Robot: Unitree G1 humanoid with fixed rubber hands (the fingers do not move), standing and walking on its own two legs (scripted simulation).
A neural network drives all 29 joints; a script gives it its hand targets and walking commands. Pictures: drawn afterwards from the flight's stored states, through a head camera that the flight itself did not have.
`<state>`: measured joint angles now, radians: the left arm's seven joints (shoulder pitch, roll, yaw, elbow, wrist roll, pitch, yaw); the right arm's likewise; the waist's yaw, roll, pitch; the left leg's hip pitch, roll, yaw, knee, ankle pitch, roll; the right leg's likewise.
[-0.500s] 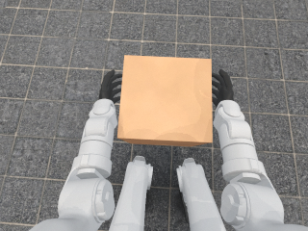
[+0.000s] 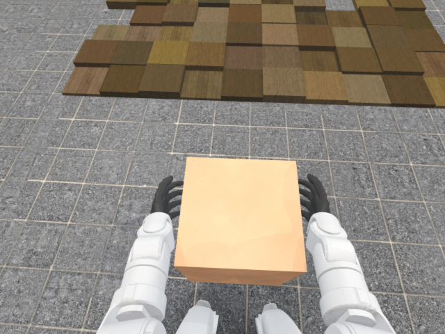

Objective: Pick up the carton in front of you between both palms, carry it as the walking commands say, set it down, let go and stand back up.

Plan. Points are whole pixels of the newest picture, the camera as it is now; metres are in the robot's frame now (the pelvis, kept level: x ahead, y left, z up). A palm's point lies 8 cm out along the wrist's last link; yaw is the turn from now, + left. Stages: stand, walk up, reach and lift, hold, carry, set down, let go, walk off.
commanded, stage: reach and lift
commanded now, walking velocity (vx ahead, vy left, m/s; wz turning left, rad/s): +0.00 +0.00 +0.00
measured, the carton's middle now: (237, 228) +0.34 +0.01 -0.11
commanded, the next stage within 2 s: hold in 1.44 s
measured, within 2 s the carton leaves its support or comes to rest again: neither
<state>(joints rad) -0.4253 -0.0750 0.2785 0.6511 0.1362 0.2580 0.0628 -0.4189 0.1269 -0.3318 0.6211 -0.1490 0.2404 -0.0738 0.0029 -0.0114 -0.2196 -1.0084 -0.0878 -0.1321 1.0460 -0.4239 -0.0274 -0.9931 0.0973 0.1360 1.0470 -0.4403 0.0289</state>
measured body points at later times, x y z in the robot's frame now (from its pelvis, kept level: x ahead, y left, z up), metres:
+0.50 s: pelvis +0.03 +0.00 +0.08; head -0.01 +0.00 +0.53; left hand +0.32 +0.15 +0.09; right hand +0.33 -0.15 +0.09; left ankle +0.04 +0.13 -0.66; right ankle +0.03 -0.13 -0.66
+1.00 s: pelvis +0.01 +0.00 +0.08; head -0.02 +0.00 +0.53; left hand +0.32 +0.15 +0.10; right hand +0.32 -0.15 +0.11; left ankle +0.04 +0.13 -0.66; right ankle +0.03 -0.13 -0.66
